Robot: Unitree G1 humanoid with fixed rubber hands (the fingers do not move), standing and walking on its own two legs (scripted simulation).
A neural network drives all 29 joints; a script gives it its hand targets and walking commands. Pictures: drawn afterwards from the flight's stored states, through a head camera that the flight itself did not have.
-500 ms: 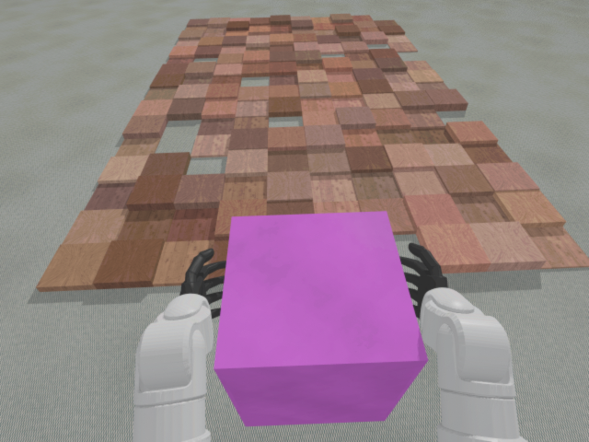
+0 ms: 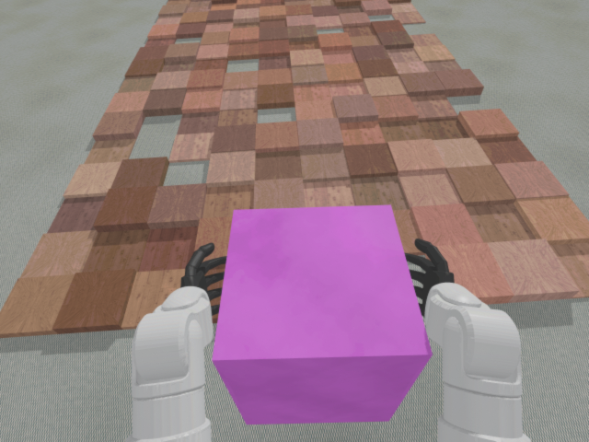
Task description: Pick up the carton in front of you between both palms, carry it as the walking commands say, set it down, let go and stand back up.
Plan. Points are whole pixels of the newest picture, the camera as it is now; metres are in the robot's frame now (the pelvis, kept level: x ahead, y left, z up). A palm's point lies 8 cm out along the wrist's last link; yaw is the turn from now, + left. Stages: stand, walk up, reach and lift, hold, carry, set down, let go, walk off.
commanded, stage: carry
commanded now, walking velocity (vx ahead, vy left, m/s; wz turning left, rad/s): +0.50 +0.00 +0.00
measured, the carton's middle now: (314, 320) +0.28 +0.00 +0.00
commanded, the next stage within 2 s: none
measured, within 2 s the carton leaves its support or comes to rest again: neither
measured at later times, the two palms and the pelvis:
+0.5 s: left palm (219, 84) +0.70 +0.16 +0.14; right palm (378, 80) +0.67 -0.14 +0.15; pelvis +0.32 +0.03 -0.01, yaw -3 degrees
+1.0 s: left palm (230, 14) +1.02 +0.17 +0.15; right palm (350, 1) +1.05 -0.13 +0.16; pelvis +0.64 -0.01 +0.04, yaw -1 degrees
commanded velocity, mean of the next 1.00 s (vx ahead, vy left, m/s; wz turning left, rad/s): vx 0.50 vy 0.00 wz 0.00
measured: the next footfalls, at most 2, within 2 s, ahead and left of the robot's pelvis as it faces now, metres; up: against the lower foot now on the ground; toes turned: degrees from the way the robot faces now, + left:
left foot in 0.38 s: +0.43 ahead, +0.09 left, +0.00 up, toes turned +7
right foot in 0.80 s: +0.70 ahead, -0.10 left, +0.05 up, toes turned -8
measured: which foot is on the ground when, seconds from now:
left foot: up 0.00-0.36, down 0.38-0.86, up 0.88-1.00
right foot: down 0.00-0.40, up 0.42-0.78, down 0.80-1.00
